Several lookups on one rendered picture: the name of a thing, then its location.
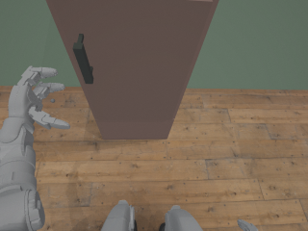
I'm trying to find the robot left thigh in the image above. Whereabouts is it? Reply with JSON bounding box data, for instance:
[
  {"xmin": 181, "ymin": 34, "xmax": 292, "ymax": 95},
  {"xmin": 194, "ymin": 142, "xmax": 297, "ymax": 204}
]
[{"xmin": 101, "ymin": 204, "xmax": 135, "ymax": 231}]

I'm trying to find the robot thigh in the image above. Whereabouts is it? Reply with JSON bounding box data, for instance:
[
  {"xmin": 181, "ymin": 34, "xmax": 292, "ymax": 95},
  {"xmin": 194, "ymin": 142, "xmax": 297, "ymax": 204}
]
[
  {"xmin": 101, "ymin": 204, "xmax": 135, "ymax": 231},
  {"xmin": 165, "ymin": 209, "xmax": 203, "ymax": 231}
]

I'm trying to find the robot right hand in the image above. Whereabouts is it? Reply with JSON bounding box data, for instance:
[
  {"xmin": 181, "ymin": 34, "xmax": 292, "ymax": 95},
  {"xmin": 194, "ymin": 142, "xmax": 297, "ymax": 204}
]
[{"xmin": 237, "ymin": 218, "xmax": 259, "ymax": 231}]

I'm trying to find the robot right thigh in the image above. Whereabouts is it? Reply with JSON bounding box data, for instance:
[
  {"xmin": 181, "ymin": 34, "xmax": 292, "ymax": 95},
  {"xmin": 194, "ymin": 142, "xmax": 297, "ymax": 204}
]
[{"xmin": 165, "ymin": 209, "xmax": 203, "ymax": 231}]

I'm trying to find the cupboard door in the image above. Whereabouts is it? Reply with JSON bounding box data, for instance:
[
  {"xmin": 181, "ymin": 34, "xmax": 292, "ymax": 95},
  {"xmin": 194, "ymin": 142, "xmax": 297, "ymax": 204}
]
[{"xmin": 52, "ymin": 0, "xmax": 213, "ymax": 120}]

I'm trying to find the left robot forearm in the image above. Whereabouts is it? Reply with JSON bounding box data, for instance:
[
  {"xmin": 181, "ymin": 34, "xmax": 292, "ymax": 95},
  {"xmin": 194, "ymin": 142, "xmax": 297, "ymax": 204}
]
[{"xmin": 0, "ymin": 116, "xmax": 37, "ymax": 197}]

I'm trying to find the robot left upper arm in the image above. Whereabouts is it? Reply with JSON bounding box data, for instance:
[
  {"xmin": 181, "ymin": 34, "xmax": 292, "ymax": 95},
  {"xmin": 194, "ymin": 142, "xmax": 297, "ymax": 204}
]
[{"xmin": 0, "ymin": 189, "xmax": 45, "ymax": 231}]

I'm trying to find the robot left hand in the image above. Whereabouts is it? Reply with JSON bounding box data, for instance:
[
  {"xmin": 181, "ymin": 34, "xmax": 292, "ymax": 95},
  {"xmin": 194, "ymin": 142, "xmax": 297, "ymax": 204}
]
[{"xmin": 8, "ymin": 65, "xmax": 70, "ymax": 130}]

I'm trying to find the handle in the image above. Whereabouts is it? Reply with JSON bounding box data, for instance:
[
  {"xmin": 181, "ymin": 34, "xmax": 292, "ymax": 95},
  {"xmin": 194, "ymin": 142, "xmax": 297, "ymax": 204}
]
[{"xmin": 72, "ymin": 34, "xmax": 94, "ymax": 84}]

